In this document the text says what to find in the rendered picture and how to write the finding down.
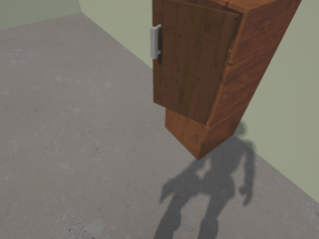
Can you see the handle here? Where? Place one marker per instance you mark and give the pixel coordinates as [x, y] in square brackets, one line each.
[154, 35]

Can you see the cupboard door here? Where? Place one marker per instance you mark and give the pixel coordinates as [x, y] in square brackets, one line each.
[193, 41]

